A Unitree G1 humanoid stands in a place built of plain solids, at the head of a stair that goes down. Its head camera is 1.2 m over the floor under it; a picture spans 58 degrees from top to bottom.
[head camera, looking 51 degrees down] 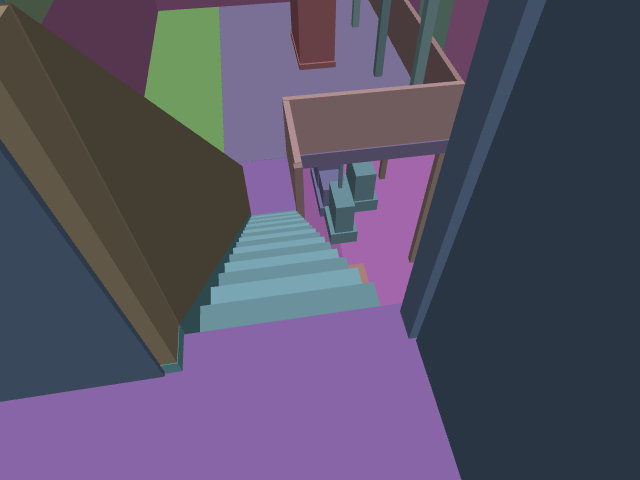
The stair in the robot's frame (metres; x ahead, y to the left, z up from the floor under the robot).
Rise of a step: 0.21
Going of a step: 0.22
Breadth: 0.67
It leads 9 degrees to the left of straight ahead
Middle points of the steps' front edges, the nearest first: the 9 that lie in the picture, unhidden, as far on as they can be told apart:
0.66 0.08 0.00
0.88 0.12 -0.21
1.09 0.16 -0.41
1.31 0.19 -0.62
1.53 0.23 -0.83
1.74 0.26 -1.04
1.96 0.30 -1.24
2.18 0.33 -1.45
2.40 0.37 -1.66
